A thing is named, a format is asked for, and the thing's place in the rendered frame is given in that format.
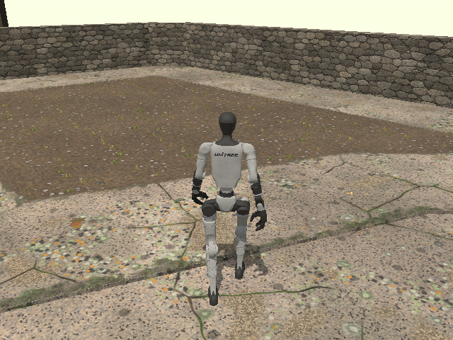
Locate right robot thigh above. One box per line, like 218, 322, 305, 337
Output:
235, 197, 250, 239

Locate left robot thigh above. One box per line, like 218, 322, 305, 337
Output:
202, 198, 218, 258

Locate right robot forearm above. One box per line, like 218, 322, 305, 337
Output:
251, 173, 265, 211

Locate left robot forearm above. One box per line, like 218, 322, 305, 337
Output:
192, 170, 202, 194

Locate left robot upper arm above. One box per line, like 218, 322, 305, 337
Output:
195, 142, 212, 180

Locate right robot upper arm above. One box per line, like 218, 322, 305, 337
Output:
241, 143, 258, 183

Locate robot thigh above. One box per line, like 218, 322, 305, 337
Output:
235, 197, 250, 239
202, 198, 218, 258

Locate robot left hand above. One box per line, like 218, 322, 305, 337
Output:
192, 191, 208, 205

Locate robot right hand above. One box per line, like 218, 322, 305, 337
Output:
250, 210, 267, 231

